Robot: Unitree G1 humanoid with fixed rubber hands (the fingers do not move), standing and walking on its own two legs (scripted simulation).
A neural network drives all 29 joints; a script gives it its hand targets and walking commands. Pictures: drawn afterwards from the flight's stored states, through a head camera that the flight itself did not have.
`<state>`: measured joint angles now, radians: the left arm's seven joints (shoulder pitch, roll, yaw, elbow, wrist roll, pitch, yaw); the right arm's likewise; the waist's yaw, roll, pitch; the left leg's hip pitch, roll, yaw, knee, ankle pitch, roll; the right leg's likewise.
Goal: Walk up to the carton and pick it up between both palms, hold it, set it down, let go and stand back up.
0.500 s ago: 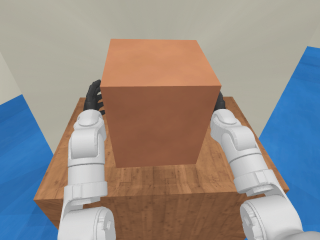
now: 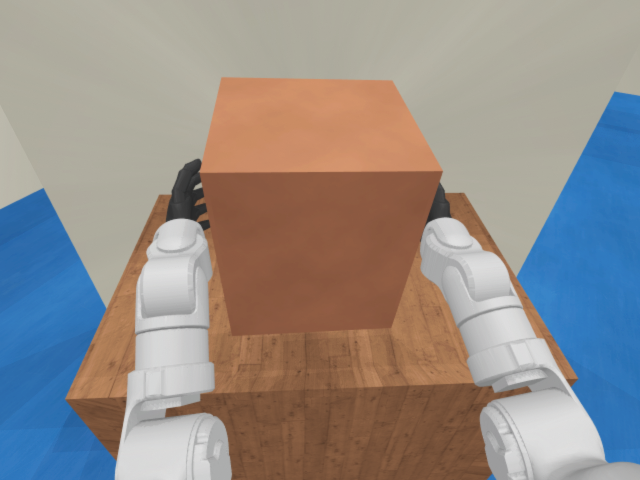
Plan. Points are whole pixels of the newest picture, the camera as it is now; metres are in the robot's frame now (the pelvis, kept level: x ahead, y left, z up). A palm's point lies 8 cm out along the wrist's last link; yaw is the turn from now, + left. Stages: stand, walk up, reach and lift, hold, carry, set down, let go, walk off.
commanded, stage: hold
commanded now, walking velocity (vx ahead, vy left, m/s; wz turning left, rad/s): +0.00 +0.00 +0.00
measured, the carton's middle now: (311, 209) +0.38 +0.01 +0.19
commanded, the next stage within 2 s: none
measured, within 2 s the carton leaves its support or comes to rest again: neither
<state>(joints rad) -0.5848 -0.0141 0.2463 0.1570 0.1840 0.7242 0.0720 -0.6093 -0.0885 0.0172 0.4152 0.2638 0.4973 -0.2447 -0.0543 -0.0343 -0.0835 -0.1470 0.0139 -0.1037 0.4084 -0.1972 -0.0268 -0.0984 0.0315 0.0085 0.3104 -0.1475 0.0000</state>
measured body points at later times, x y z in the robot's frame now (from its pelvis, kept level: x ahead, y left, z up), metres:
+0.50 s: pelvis +0.00 +0.00 +0.00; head -0.06 +0.03 +0.45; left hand +0.37 +0.16 +0.19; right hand +0.37 -0.14 +0.18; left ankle +0.02 +0.13 -0.75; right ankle +0.02 -0.12 -0.75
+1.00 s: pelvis +0.00 +0.00 +0.00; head -0.06 +0.03 +0.45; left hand +0.37 +0.16 +0.19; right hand +0.37 -0.14 +0.18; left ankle +0.02 +0.13 -0.75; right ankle +0.02 -0.12 -0.75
